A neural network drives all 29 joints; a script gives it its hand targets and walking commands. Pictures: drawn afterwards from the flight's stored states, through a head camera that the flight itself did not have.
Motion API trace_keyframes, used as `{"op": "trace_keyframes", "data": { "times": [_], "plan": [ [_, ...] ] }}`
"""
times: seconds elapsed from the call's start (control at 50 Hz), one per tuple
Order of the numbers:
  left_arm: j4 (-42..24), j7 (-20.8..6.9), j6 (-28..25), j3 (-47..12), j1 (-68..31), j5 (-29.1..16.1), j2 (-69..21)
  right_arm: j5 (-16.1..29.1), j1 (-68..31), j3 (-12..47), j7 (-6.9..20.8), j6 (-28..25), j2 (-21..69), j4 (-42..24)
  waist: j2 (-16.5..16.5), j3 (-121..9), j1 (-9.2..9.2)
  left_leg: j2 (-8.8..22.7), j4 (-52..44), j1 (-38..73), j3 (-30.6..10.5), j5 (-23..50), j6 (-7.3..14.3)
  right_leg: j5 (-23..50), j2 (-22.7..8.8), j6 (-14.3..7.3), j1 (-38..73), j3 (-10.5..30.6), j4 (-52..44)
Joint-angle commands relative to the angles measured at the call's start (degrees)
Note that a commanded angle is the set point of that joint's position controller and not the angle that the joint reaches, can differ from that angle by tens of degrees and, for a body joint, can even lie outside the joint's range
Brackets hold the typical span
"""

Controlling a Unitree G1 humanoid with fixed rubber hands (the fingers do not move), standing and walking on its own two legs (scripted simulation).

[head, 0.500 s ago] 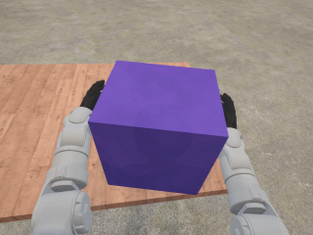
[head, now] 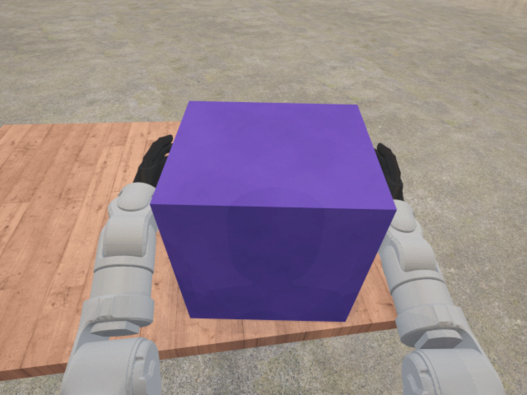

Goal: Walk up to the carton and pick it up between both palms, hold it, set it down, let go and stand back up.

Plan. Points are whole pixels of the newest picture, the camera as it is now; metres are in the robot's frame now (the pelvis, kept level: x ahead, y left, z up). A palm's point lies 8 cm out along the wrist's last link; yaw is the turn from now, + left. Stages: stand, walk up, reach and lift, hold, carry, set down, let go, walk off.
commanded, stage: reach and lift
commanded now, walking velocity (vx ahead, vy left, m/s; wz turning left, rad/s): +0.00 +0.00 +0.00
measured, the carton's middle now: (270, 215) +0.38 -0.03 +0.10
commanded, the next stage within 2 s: hold in 1.68 s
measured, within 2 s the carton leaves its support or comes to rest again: neither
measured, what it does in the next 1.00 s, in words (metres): stands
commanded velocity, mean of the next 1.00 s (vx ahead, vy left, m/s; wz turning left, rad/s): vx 0.00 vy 0.00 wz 0.00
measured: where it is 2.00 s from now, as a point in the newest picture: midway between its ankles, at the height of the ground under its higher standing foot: outside the picture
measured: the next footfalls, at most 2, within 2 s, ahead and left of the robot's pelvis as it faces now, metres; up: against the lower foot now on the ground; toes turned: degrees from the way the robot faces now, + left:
none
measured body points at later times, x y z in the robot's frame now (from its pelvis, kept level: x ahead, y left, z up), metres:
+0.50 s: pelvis -0.01 -0.01 +0.00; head -0.05 +0.02 +0.45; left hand +0.38 +0.18 +0.20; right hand +0.38 -0.19 +0.21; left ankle +0.01 +0.11 -0.75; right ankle +0.01 -0.12 -0.75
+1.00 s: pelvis -0.01 -0.02 +0.00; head -0.07 +0.00 +0.45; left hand +0.37 +0.17 +0.23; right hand +0.39 -0.19 +0.24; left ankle +0.01 +0.11 -0.75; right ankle +0.01 -0.12 -0.75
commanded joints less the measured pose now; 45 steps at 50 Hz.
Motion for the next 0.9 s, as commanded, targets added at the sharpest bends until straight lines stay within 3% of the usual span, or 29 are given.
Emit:
{"op": "trace_keyframes", "data": {
  "times": [0.0,0.02,0.06,0.1,0.12,0.16,0.18,0.2,0.3,0.38,0.52,0.7,0.8,0.88],
  "plan": [
    [-10.2,-4.9,-1.8,-19.5,-34.4,-3.7,-29.6,2.6,-37.2,22.5,6.6,0.4,29.8,-12.0,4.2,-20.3,0.49,-2.7,0.0,9.6,0.4,18.4,-2.3,10.4,3.6,1.3,3.6,-1.3,-0.1],
    [-10.7,-5.3,-1.2,-19.1,-35.2,-3.9,-28.9,2.7,-37.1,21.7,6.5,0.8,29.7,-11.9,3.9,-20.1,0.28,-2.6,-0.6,8.7,0.4,16.3,-2.2,9.5,3.4,1.6,3.2,-1.4,-0.1],
    [-16.0,-5.1,-0.7,-20.6,-36.8,-5.2,-29.2,4.1,-38.7,23.8,6.4,0.9,31.2,-15.2,4.3,-25.2,0.52,-3.0,0.7,9.7,0.6,20.0,-2.5,14.5,3.4,1.8,5.0,-1.4,1.0],
    [-14.3,-5.0,-0.3,-20.0,-36.8,-5.2,-28.9,3.6,-39.7,22.9,6.4,1.8,30.8,-14.3,3.6,-23.6,-0.22,-3.4,0.5,9.4,0.4,19.1,-2.2,14.4,3.5,2.2,4.7,-1.6,0.9],
    [-12.8,-5.2,0.2,-18.3,-36.7,-4.2,-27.9,3.7,-39.3,22.9,6.6,2.6,30.3,-12.5,3.7,-21.2,0.86,-3.4,-0.3,8.3,0.7,16.4,-1.8,12.0,3.2,2.1,4.4,-1.2,0.6],
    [-12.2,-5.2,1.0,-17.5,-38.3,-3.9,-28.0,3.1,-41.2,21.3,6.9,3.2,30.4,-11.6,3.2,-19.7,0.89,-3.3,-1.7,6.6,0.7,12.4,-1.1,8.8,3.1,2.1,3.9,-1.4,0.3],
    [-9.5,-6.1,1.1,-16.5,-38.8,-4.2,-27.2,1.6,-43.3,21.5,6.4,3.0,31.8,-12.8,-0.6,-19.1,0.77,-4.3,-2.8,2.1,1.7,7.3,1.0,9.4,1.6,3.2,6.7,-0.7,-0.3],
    [-9.8,-6.2,0.9,-16.2,-39.4,-4.3,-26.9,1.5,-43.2,20.9,6.4,3.2,32.7,-11.8,0.1,-19.5,0.92,-4.0,-3.9,0.9,1.6,5.1,1.3,10.3,1.5,3.2,7.8,-0.5,0.6],
    [-11.7,-5.2,1.6,-18.1,-41.5,-5.3,-28.7,2.8,-45.3,20.7,7.0,3.5,31.4,-10.7,2.5,-22.9,0.54,-3.6,-2.1,5.4,0.8,10.8,-0.3,9.9,2.8,2.2,6.2,-1.4,0.9],
    [-13.3,-4.4,3.4,-19.0,-41.6,-5.4,-29.6,3.8,-45.8,19.7,7.7,4.4,29.5,-8.9,4.0,-22.0,0.01,-2.8,-1.8,7.6,0.2,12.4,-1.3,5.9,3.3,1.4,3.2,-2.1,0.3],
    [-18.0,-2.7,7.0,-21.0,-41.4,-5.9,-30.7,6.9,-48.1,19.9,9.1,6.2,27.1,-8.9,6.1,-22.7,-0.11,-2.0,-0.9,9.2,-0.8,16.0,-2.5,5.1,3.9,0.7,1.9,-2.3,0.3],
    [-23.6,-1.3,11.9,-21.2,-40.8,-6.7,-29.5,11.6,-50.9,22.1,9.7,10.2,25.6,-10.4,5.6,-24.0,1.29,-1.8,-0.3,7.5,-0.9,17.4,-2.1,7.3,4.1,0.5,3.3,-1.1,0.5],
    [-21.2,-2.8,12.9,-19.3,-42.3,-6.5,-27.9,11.2,-51.6,21.3,8.9,12.6,27.5,-9.3,3.4,-22.4,1.03,-2.7,-2.0,3.2,-0.2,10.7,-0.7,8.5,3.1,1.5,5.2,-0.1,0.3],
    [-20.5,-3.3,12.6,-19.0,-43.8,-7.1,-27.5,11.8,-52.6,21.8,8.1,13.8,29.2,-9.6,3.0,-23.8,1.1,-3.3,-1.9,1.9,-0.3,10.0,-0.5,11.5,2.9,2.0,6.8,0.3,0.9]
  ]
}}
